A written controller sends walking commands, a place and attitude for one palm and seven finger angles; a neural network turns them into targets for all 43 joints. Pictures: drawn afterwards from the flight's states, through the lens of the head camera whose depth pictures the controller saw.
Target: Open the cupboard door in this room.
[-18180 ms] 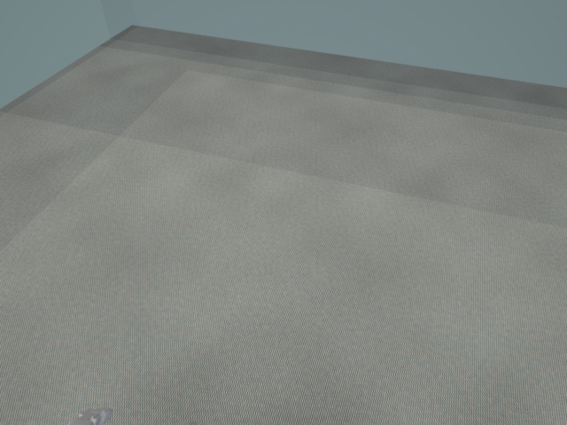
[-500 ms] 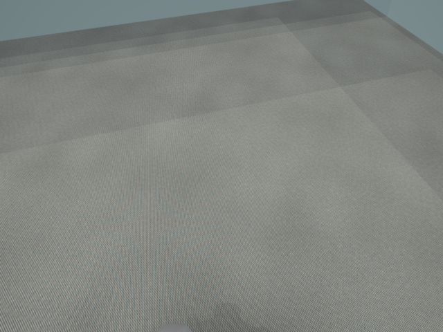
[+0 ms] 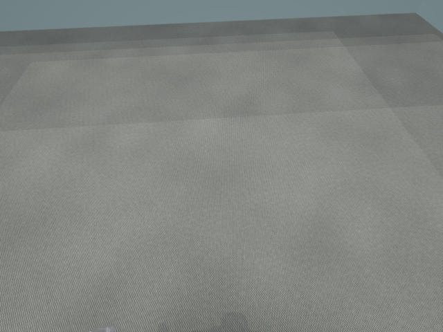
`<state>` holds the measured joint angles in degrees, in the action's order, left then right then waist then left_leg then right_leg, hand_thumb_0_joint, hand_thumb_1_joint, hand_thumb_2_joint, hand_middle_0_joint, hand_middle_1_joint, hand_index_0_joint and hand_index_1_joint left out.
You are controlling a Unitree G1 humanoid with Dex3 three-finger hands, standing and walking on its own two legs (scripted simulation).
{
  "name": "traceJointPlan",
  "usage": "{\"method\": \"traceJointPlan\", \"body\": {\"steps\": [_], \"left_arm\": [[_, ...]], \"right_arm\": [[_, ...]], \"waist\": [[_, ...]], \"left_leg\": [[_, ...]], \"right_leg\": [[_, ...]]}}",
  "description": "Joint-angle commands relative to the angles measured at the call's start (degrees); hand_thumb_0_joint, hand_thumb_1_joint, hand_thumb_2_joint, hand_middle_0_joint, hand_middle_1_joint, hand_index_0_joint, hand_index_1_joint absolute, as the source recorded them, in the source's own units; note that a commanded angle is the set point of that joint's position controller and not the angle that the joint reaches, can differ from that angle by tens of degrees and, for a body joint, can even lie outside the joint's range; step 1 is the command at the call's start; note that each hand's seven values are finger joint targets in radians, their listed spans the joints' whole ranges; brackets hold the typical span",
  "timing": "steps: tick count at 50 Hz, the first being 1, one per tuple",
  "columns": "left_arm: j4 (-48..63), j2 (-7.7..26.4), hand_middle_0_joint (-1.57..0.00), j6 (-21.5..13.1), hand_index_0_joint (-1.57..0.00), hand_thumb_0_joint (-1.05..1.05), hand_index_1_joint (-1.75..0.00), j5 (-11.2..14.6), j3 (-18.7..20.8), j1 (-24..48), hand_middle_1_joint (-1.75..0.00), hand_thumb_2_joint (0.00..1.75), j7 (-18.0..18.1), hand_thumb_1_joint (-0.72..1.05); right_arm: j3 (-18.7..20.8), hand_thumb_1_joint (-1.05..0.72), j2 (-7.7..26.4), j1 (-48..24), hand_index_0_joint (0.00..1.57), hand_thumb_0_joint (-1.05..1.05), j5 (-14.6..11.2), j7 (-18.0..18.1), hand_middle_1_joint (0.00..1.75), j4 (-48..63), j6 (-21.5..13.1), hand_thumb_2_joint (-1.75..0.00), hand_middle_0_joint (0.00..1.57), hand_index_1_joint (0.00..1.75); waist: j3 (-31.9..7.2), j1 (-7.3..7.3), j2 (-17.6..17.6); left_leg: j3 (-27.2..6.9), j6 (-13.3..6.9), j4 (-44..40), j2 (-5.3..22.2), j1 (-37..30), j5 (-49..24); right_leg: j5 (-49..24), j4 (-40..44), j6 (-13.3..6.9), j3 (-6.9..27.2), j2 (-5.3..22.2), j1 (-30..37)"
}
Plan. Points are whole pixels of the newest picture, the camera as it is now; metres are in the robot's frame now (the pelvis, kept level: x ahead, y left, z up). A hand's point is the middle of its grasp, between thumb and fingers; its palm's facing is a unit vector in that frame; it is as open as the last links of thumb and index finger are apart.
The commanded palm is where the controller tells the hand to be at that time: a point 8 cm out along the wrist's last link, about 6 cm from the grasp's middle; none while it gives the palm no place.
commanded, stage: turn or walk to find it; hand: left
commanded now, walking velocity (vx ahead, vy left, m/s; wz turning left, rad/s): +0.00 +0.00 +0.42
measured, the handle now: out of the picture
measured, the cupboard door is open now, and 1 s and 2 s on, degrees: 0 0 0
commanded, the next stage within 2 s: stand and wait in 1.10 s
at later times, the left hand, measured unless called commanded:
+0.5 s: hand out of the picture -0.07 +0.21 -0.18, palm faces +0.30 -0.93 -0.23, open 7.3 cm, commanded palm none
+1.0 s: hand out of the picture -0.06 +0.18 -0.14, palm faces +0.45 -0.85 -0.27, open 7.3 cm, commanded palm none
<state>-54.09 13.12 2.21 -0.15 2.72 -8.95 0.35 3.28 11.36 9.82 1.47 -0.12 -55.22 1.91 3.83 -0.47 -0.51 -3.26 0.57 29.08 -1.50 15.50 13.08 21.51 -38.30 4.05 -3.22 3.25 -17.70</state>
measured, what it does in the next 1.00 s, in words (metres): steps on the spot, turning left: right foot, then left foot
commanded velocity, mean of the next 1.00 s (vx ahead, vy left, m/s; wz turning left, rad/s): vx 0.00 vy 0.00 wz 0.42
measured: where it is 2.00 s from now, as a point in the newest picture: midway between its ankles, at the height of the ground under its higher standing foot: outside the picture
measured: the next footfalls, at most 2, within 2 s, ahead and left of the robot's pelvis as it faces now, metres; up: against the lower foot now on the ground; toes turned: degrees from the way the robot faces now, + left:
right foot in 0.02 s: +0.05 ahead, -0.12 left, +0.00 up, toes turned -4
left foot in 0.48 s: -0.05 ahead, +0.13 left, +0.00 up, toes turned +18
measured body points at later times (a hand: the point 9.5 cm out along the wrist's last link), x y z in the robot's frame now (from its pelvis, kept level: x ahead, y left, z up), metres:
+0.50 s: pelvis -0.04 +0.00 -0.01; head -0.01 +0.03 +0.44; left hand -0.08 +0.26 -0.16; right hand +0.09 -0.23 -0.15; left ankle -0.08 +0.12 -0.74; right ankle +0.01 -0.11 -0.73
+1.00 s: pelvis -0.06 -0.03 +0.00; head -0.01 -0.05 +0.45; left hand -0.09 +0.23 -0.12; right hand +0.11 -0.23 -0.16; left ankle -0.12 +0.09 -0.67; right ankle -0.02 -0.12 -0.73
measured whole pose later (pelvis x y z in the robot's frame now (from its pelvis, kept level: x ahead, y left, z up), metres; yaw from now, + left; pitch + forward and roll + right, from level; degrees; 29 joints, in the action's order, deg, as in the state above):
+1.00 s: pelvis -0.06 -0.03 +0.00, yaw +26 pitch +0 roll +2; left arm -52.9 9.9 0.4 -0.8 1.9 -10.2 0.6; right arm 4.9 13.6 10.7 1.3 -0.3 -56.1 3.8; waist 4.5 -0.6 -2.6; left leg -3.8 1.5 56.9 -2.9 26.2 25.6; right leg 18.3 -32.0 -1.8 -6.9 3.4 -13.4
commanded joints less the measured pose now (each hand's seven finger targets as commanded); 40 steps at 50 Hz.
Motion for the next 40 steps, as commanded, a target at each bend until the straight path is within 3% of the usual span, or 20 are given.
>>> {"method": "traceJointPlan", "body": {"steps": [1,2,3,4,5,6,8,12,17,20,22,23,24,25,26,27,28,30,36,40], "left_arm": [[1.8,11.5,-0.20,-2.9,-0.20,0.00,-0.30,-1.4,2.5,-9.2,-0.30,0.90,1.5,0.90],[2.9,13.4,-0.20,-2.8,-0.20,0.00,-0.30,-1.3,2.9,-8.7,-0.30,0.90,1.4,0.90],[3.6,12.1,-0.20,-2.8,-0.20,0.00,-0.30,-0.9,3.1,-6.4,-0.30,0.90,1.6,0.90],[4.4,10.4,-0.20,-2.6,-0.20,0.00,-0.30,-0.9,2.7,-3.5,-0.30,0.90,1.5,0.90],[5.0,8.6,-0.20,-2.6,-0.20,0.00,-0.30,-0.9,2.1,-0.8,-0.30,0.90,1.4,0.90],[5.5,7.4,-0.20,-2.7,-0.20,0.00,-0.30,-0.9,1.9,1.0,-0.30,0.90,1.5,0.90],[5.3,6.8,-0.20,-3.0,-0.20,0.00,-0.30,-1.0,1.7,-0.4,-0.30,0.90,1.5,0.90],[3.7,8.1,-0.20,-2.9,-0.20,0.00,-0.30,-1.3,2.1,-4.6,-0.30,0.90,1.6,0.90],[1.5,10.6,-0.20,-2.6,-0.20,0.00,-0.30,-1.7,2.9,-8.0,-0.30,0.90,1.4,0.90],[0.7,11.3,-0.20,-2.2,-0.20,0.00,-0.30,-1.6,3.1,-7.3,-0.30,0.90,1.3,0.90],[0.7,10.5,-0.20,-1.8,-0.20,0.00,-0.30,-1.0,3.2,-5.8,-0.30,0.90,1.2,0.90],[1.3,8.5,-0.20,-1.2,-0.20,0.00,-0.30,-0.4,2.8,-6.1,-0.30,0.90,1.0,0.90],[3.4,4.9,-0.20,-0.9,-0.20,0.00,-0.30,-0.3,1.9,-5.0,-0.30,0.90,0.6,0.90],[4.5,5.0,-0.20,-0.2,-0.20,0.00,-0.30,-1.0,1.3,-0.5,-0.30,0.90,0.8,0.90],[4.4,4.7,-0.20,0.3,-0.20,0.00,-0.30,-1.0,1.5,1.4,-0.30,0.90,1.0,0.90],[3.3,5.4,-0.20,0.3,-0.20,0.00,-0.30,-0.9,1.8,0.9,-0.30,0.90,0.6,0.90],[2.2,5.4,-0.20,0.1,-0.20,0.00,-0.30,-0.9,1.9,-0.8,-0.30,0.90,0.2,0.90],[1.1,5.4,-0.20,-0.1,-0.20,0.00,-0.30,-0.8,1.7,-2.5,-0.30,0.90,0.0,0.90],[2.7,4.6,-0.20,-0.3,-0.20,0.00,-0.30,-0.6,1.2,-0.1,-0.30,0.90,0.3,0.90],[3.0,4.0,-0.20,-0.8,-0.20,0.00,-0.30,-0.3,1.1,-1.6,-0.30,0.90,0.6,0.90]], "right_arm": [[2.2,-0.90,5.9,0.8,0.20,0.00,-1.2,-0.1,0.30,5.3,-0.7,-0.90,0.20,0.30],[2.4,-0.90,6.4,-1.0,0.20,0.00,-0.7,0.1,0.30,6.2,-0.1,-0.90,0.20,0.30],[2.9,-0.90,8.1,-1.2,0.20,0.00,-0.2,0.1,0.30,5.5,0.7,-0.90,0.20,0.30],[3.2,-0.90,8.1,-1.4,0.20,0.00,-0.3,-0.2,0.30,4.6,1.1,-0.90,0.20,0.30],[3.1,-0.90,7.6,0.3,0.20,0.00,-0.1,-0.6,0.30,3.3,1.3,-0.90,0.20,0.30],[2.9,-0.90,6.8,2.4,0.20,0.00,-0.1,-0.9,0.30,2.3,1.4,-0.90,0.20,0.30],[2.6,-0.90,6.3,3.4,0.20,0.00,-0.1,-1.0,0.30,1.7,1.5,-0.90,0.20,0.30],[2.1,-0.90,5.7,0.6,0.20,0.00,-0.3,-0.9,0.30,2.0,1.4,-0.90,0.20,0.30],[1.0,-0.90,4.7,-2.4,0.20,0.00,-0.9,-0.6,0.30,2.7,0.5,-0.90,0.20,0.30],[0.6,-0.90,4.6,0.1,0.20,0.00,-1.1,-0.3,0.30,2.2,-0.2,-0.90,0.20,0.30],[0.8,-0.90,5.6,3.8,0.20,0.00,-1.0,-0.3,0.30,1.2,-0.8,-0.90,0.20,0.30],[1.5,-0.90,8.9,4.8,0.20,0.00,-0.8,-0.3,0.30,1.0,-1.2,-0.90,0.20,0.30],[2.7,-0.90,14.3,6.3,0.20,0.00,-0.2,-0.1,0.30,1.6,-1.4,-0.90,0.20,0.30],[3.1,-0.90,16.2,7.7,0.20,0.00,-0.2,0.3,0.30,1.0,-0.9,-0.90,0.20,0.30],[2.9,-0.90,15.0,6.3,0.20,0.00,-0.1,0.8,0.30,0.7,-1.0,-0.90,0.20,0.30],[2.3,-0.90,13.2,2.8,0.20,0.00,-0.1,1.2,0.30,1.3,-1.0,-0.90,0.20,0.30],[1.8,-0.90,11.8,0.0,0.20,0.00,-0.1,1.3,0.30,2.1,-1.1,-0.90,0.20,0.30],[1.4,-0.90,11.3,-0.7,0.20,0.00,-0.3,1.2,0.30,2.6,-1.5,-0.90,0.20,0.30],[2.2,-0.90,11.7,2.0,0.20,0.00,-0.1,1.0,0.30,2.5,-1.2,-0.90,0.20,0.30],[2.7,-0.90,11.9,0.7,0.20,0.00,0.1,0.8,0.30,3.4,-0.7,-0.90,0.20,0.30]], "waist": [[-7.6,2.71,11.6],[-5.4,3.61,17.4],[-3.0,3.12,17.5],[0.3,1.65,11.6],[0.8,-0.18,7.7],[-0.2,-1.33,7.2],[-0.9,-0.73,9.1],[-1.7,1.64,9.1],[-4.7,3.92,10.7],[-7.1,2.66,11.6],[-7.8,0.14,8.9],[-8.0,-0.72,-0.1],[-6.2,-1.88,-15.5],[-4.5,-3.70,-14.2],[-3.4,-2.87,-15.1],[-1.9,-1.54,-13.5],[-1.4,-0.14,-11.1],[-2.5,0.53,-8.3],[-4.1,-1.19,-7.4],[-5.3,-0.66,-9.9]], "left_leg": [[-2.5,-0.5,11.6,1.1,14.3,4.7],[-0.3,0.8,23.5,-1.4,16.1,20.4],[-3.4,0.2,32.1,0.7,15.4,19.3],[-3.1,0.2,37.9,1.2,15.4,15.6],[-2.4,0.6,40.3,1.9,15.3,11.8],[-1.3,1.2,40.8,2.5,14.7,9.5],[0.2,2.2,40.6,2.6,14.1,7.3],[2.4,3.1,32.4,3.5,13.5,10.1],[5.6,2.7,18.4,3.5,9.2,15.1],[7.9,2.0,8.6,2.6,4.1,12.0],[7.9,1.2,-3.9,3.1,-5.0,1.6],[1.0,-0.8,-8.6,8.2,-12.1,-2.7],[-16.6,-6.9,-11.9,21.7,-15.0,-16.2],[-19.0,-10.9,-13.9,25.4,-9.5,-16.4],[-17.5,-10.9,-14.3,23.2,-6.2,-12.8],[-14.2,-10.6,-13.8,20.3,-5.4,-10.8],[-10.8,-9.8,-12.9,17.8,-4.8,-12.1],[-7.5,-8.9,-11.8,15.0,-6.2,-16.8],[-11.4,-10.5,-10.4,15.3,-8.4,-17.5],[-14.1,-10.1,-8.0,14.0,-5.2,-20.3]], "right_leg": [[-13.5,21.4,-5.1,14.9,15.2,19.5],[-16.3,23.6,-11.3,21.7,24.1,12.5],[-9.9,25.4,-12.9,21.1,23.4,5.5],[-6.1,25.6,-12.5,18.1,20.6,1.8],[-6.9,24.3,-11.1,12.6,17.5,1.5],[-9.8,23.0,-10.2,8.5,15.7,2.3],[-12.2,22.7,-9.5,4.9,14.3,3.8],[-15.1,22.0,-10.7,3.6,16.0,8.6],[-25.8,18.2,-12.7,2.6,18.2,13.6],[-29.5,14.4,-11.6,0.7,17.9,13.9],[-24.3,8.8,-7.5,-2.9,16.2,8.3],[-14.4,2.0,-4.3,-5.7,12.6,-0.4],[7.5,-8.9,-0.2,-8.3,5.3,-13.6],[13.8,-16.9,-0.5,-3.5,4.1,-13.7],[11.9,-20.7,-0.5,0.1,4.2,-14.0],[7.9,-23.1,-0.4,1.0,4.1,-14.6],[4.5,-23.8,-0.2,1.1,3.8,-14.1],[1.9,-23.4,0.2,0.8,2.9,-12.6],[4.1,-13.8,0.6,1.0,1.2,-10.1],[3.6,-3.1,-0.1,0.0,-0.8,-2.5]]}}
